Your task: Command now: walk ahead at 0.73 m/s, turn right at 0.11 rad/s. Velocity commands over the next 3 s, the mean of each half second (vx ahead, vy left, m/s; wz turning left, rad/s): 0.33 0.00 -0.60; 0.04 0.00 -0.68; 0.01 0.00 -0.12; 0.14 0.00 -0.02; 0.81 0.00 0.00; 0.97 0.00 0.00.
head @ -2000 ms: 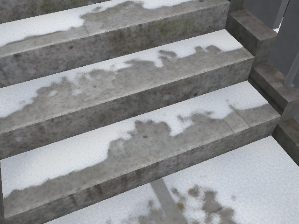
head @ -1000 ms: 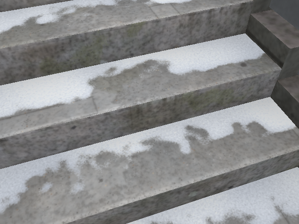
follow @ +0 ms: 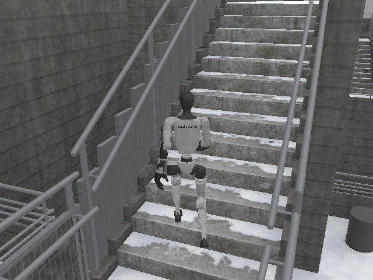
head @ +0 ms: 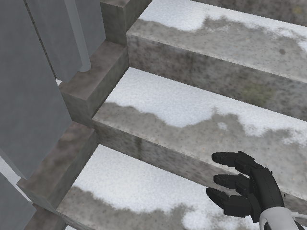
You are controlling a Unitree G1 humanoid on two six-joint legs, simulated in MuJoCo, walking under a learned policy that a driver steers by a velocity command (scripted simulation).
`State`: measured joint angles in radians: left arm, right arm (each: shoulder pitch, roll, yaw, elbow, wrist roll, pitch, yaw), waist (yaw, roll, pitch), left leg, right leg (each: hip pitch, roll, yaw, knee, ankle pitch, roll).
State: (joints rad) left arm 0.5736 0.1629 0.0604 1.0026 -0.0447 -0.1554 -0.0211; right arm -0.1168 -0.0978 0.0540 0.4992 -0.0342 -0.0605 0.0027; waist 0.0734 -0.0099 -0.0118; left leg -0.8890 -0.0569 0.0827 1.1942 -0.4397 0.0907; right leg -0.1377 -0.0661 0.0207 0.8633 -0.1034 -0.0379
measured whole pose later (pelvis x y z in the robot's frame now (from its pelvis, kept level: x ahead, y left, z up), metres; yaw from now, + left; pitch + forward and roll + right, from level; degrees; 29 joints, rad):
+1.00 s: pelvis +0.39 +0.04 +0.25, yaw -39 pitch +5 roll -1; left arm 0.31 0.27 0.00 0.63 -0.04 -0.05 0.06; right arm 0.02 -0.19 0.01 0.54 -0.02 0.00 0.04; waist 0.04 -0.03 -0.10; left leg -0.45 0.05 -0.02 0.78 -0.21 -0.07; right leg -0.45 0.15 0.47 0.69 -0.33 0.07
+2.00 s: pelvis +0.43 +0.07 +0.27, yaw -43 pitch +3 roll +2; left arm 0.37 0.14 0.01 0.69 0.00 0.02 0.01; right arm 0.23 -0.22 -0.04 0.80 0.03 -0.02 0.04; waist 0.00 0.01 -0.03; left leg -0.23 -0.02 0.13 0.49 -0.32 0.05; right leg -0.38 -0.03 -0.04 0.72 -0.34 -0.05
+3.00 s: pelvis +0.81 -0.25 +0.50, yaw -43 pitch +4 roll -4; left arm 0.03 0.16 0.01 0.60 0.03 -0.01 -0.02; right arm 0.44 -0.17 -0.07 0.86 -0.01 -0.15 0.02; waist -0.03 0.01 -0.01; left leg -0.31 -0.02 -0.11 1.24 -0.02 0.10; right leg -0.78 0.06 -0.20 1.13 -0.42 -0.14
